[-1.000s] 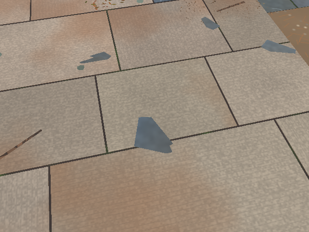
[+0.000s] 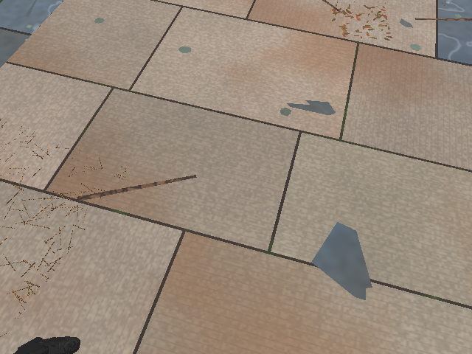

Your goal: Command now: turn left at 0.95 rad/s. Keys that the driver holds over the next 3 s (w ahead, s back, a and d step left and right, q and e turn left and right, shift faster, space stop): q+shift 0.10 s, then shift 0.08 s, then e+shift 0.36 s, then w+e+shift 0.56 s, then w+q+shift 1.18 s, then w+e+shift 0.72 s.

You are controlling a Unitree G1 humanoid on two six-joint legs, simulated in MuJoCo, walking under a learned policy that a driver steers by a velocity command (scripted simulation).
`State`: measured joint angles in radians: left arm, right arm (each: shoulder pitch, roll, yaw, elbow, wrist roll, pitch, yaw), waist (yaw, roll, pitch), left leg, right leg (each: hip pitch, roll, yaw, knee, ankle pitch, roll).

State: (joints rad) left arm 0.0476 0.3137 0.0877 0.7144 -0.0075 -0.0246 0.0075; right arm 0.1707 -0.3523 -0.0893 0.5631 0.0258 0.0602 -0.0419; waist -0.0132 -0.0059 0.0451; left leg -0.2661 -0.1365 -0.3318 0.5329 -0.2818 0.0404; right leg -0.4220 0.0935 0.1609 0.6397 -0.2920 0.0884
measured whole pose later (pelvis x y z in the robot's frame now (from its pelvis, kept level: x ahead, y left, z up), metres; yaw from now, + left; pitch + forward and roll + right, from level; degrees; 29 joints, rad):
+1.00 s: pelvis +0.17 -0.14 -0.02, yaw -22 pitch +2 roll +2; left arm 0.27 0.33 0.05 0.65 -0.03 -0.05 -0.05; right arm 0.24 -0.34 -0.08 0.68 0.02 -0.11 0.01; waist -0.02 0.03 0.05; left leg -0.41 0.10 -0.05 1.27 -0.40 -0.01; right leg -0.34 0.03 -0.03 0.70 -0.39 -0.09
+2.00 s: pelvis +0.97 -0.54 -0.01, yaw +3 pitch -1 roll -4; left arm 0.38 0.33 0.09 0.78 0.00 -0.10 0.00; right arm 0.19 -0.36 -0.07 0.62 0.04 -0.01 0.01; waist 0.07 0.05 0.04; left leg -0.71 0.11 -0.01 1.29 -0.28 0.04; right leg -0.07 0.02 -0.11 0.39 -0.30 0.02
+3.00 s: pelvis +1.86 -0.35 +0.00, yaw +0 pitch +0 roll -1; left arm 0.45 0.26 0.04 0.75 -0.03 -0.07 -0.01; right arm 0.04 -0.27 0.01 0.56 -0.03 -0.14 0.00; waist 0.08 0.01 0.04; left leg -0.69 0.08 -0.20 0.80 -0.09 -0.04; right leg -0.09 0.20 0.19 0.38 -0.25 -0.14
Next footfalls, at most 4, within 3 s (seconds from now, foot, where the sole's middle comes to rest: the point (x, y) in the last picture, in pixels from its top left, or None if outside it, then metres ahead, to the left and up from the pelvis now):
0.06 right None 0.10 -0.13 -0.78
0.40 left None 0.03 0.13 -0.78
0.88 right None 0.17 -0.21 -0.78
1.34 left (338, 276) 0.66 -0.32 -0.78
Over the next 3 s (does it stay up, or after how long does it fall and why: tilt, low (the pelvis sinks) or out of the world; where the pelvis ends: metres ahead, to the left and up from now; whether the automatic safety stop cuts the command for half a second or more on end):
stays up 1.86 -0.35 0.00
